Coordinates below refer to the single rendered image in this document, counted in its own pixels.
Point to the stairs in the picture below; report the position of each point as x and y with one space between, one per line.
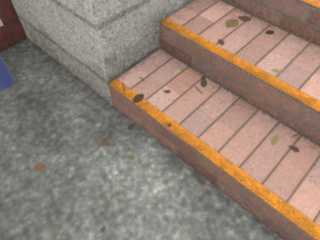
234 92

